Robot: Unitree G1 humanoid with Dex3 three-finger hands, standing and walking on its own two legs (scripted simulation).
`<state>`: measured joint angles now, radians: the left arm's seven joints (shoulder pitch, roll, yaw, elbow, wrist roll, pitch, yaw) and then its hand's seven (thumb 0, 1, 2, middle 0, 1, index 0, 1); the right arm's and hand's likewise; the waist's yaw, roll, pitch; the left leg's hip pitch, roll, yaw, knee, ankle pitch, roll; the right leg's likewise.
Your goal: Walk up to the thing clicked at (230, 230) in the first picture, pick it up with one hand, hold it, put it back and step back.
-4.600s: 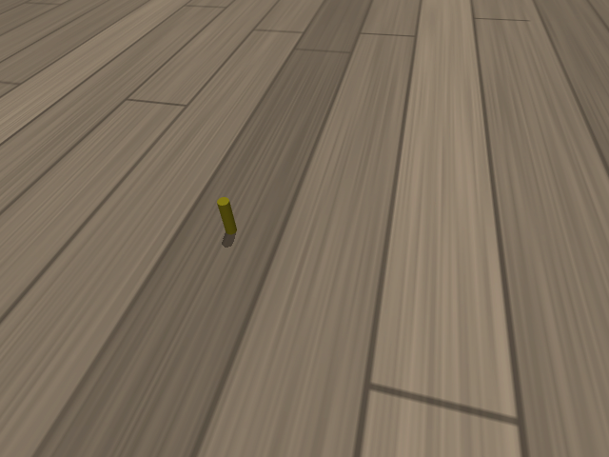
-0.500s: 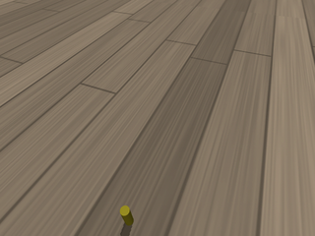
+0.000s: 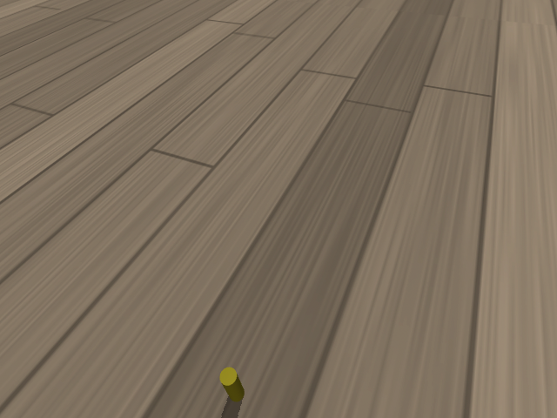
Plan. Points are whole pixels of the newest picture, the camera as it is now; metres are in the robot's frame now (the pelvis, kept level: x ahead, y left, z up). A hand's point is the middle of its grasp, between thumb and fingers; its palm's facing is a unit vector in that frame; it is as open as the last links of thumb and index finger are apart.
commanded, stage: walk up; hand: left
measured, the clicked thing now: (232, 385) +0.37 +0.21 -0.69
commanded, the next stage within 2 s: stand in 0.44 s
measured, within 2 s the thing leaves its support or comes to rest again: neither
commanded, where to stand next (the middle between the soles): +0.01 +0.01 m, yaw -1 degrees
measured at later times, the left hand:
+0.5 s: hand out of the picture +0.10 +0.25 -0.15, palm faces -0.02 -0.94 -0.35, open 7.4 cm
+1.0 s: hand out of the picture +0.07 +0.24 -0.15, palm faces -0.03 -0.94 -0.35, open 7.4 cm
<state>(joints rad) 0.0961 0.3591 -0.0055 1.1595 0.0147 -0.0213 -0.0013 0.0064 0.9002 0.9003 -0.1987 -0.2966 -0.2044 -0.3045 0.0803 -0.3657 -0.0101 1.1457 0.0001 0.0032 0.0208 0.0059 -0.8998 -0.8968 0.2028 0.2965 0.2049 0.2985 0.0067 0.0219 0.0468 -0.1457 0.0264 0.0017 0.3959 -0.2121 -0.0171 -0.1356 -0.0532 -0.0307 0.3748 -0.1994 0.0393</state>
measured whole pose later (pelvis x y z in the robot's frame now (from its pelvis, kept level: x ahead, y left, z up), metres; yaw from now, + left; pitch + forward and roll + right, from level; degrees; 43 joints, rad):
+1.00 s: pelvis -0.01 -0.01 +0.00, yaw +0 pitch -3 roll +0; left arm 0.11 0.35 0.00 1.14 0.02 -0.01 -0.01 0.01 0.90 0.90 -0.20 -0.30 -0.20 -0.30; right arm 0.09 -0.36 -0.01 1.14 -0.01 0.00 0.01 0.01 -0.90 -0.90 0.20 0.30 0.21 0.30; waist 0.00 0.01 0.05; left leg -0.12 0.04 0.00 0.33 -0.17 -0.03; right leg -0.12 -0.04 -0.04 0.33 -0.17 0.03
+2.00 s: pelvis +0.00 -0.01 +0.00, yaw +0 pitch -2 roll +0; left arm 0.12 0.35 0.00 1.12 0.02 -0.01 0.00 0.01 0.90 0.90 -0.20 -0.30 -0.20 -0.31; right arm 0.11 -0.36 0.00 1.12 -0.01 0.00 0.01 0.01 -0.90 -0.90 0.20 0.30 0.21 0.30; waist 0.00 0.01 0.05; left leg -0.11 0.04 0.00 0.33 -0.19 -0.03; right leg -0.11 -0.04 -0.03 0.33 -0.18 0.03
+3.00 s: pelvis -0.01 -0.01 -0.02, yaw -1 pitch +7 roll +0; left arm -0.06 0.35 0.20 1.05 0.07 -0.02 -0.04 0.01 0.45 0.46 -0.07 -0.10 -0.08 -0.10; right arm 0.21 -0.25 -0.03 0.81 0.02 -0.05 -0.02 0.01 -0.97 -0.92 0.20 0.30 0.20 0.30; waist -0.03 -0.02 0.00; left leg -0.45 0.05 0.00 0.63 -0.30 -0.03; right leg -0.45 -0.03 -0.02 0.63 -0.29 0.02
